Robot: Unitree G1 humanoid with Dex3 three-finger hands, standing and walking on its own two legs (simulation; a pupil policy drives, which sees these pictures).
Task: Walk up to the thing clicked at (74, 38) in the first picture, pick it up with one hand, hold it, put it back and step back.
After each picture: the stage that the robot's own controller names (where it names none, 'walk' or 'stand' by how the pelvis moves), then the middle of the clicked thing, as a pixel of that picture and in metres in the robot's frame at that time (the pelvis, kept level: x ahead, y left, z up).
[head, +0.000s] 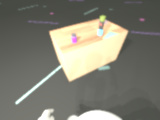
stand; (74, 38) +0.98 +0.27 -0.07
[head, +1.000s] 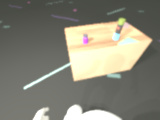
rise first; (85, 38) +0.94 +0.15 -0.06
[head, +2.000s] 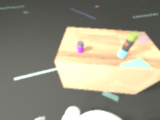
walk; (80, 47) +0.68 +0.17 -0.04
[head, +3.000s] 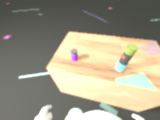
stand; (74, 55) +0.58 +0.20 -0.05
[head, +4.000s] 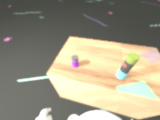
stand; (75, 61) +0.54 +0.18 -0.07
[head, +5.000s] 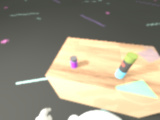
stand; (74, 62) +0.54 +0.18 -0.07
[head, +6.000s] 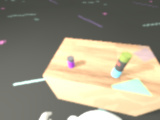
stand; (71, 62) +0.54 +0.21 -0.07
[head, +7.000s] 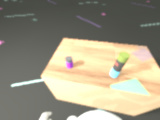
stand; (69, 62) +0.53 +0.23 -0.07
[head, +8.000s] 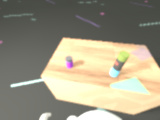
stand; (69, 62) +0.54 +0.23 -0.07
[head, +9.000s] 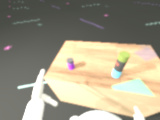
rise first; (70, 63) +0.53 +0.25 -0.07
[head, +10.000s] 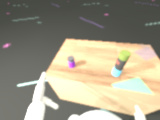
go down; (71, 62) +0.54 +0.24 -0.07
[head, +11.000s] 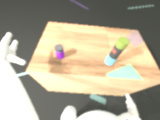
go down; (59, 51) +0.55 +0.23 -0.03
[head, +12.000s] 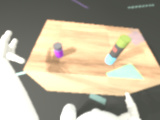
approach; (58, 50) +0.55 +0.23 -0.01
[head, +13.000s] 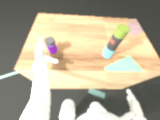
close in; (51, 45) +0.55 +0.25 +0.02
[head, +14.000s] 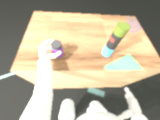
lift; (57, 49) +0.51 +0.19 +0.02
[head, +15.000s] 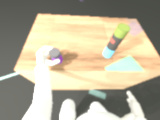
lift; (56, 56) +0.46 +0.21 +0.03
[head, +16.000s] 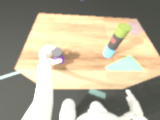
lift; (58, 56) +0.46 +0.19 +0.03
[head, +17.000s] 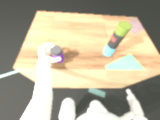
lift; (57, 54) +0.47 +0.19 +0.03
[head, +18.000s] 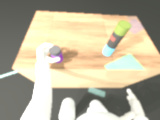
lift; (56, 54) +0.46 +0.20 +0.03
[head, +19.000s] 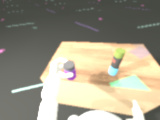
lift; (70, 70) +0.31 +0.15 +0.14
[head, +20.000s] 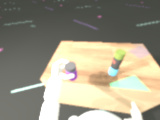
hold; (71, 71) +0.32 +0.14 +0.12
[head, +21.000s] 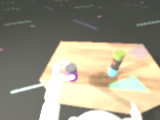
hold; (72, 72) +0.31 +0.13 +0.11
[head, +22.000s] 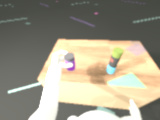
crouch; (70, 62) +0.39 +0.15 +0.12
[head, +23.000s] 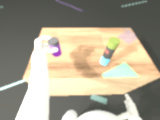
lower; (55, 47) +0.49 +0.21 +0.11
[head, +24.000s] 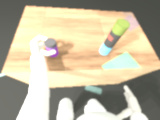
lower; (52, 48) +0.51 +0.20 +0.03
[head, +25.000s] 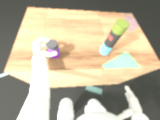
lower; (53, 49) +0.50 +0.20 +0.03
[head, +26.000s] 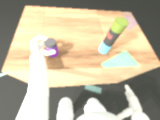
lower; (52, 48) +0.51 +0.20 +0.03
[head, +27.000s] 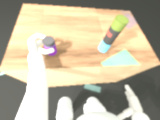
lower; (50, 46) +0.51 +0.21 +0.04
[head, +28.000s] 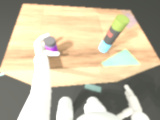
open; (51, 46) +0.51 +0.20 +0.04
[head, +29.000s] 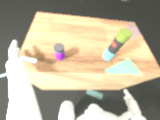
sink last; (59, 52) +0.49 +0.19 +0.01
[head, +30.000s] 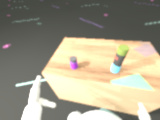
stand; (73, 62) +0.52 +0.20 -0.02
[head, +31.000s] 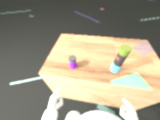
stand; (72, 62) +0.50 +0.19 -0.04
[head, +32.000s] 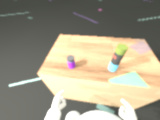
stand; (71, 62) +0.50 +0.20 -0.04
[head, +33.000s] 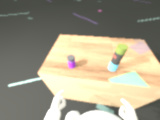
stand; (71, 61) +0.51 +0.20 -0.03
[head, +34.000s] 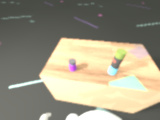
walk; (72, 65) +0.50 +0.19 -0.06
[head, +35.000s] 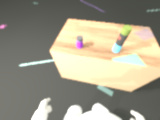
walk; (79, 42) +0.71 +0.15 -0.05
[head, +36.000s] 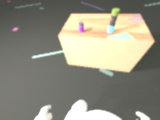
walk; (81, 27) +1.04 +0.21 -0.05
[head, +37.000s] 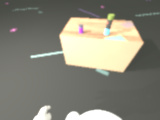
stand; (81, 28) +1.15 +0.18 -0.05
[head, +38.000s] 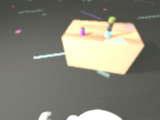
stand; (82, 31) +1.16 +0.17 -0.07
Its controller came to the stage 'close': yes
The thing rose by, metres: 0.21
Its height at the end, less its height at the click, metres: +0.00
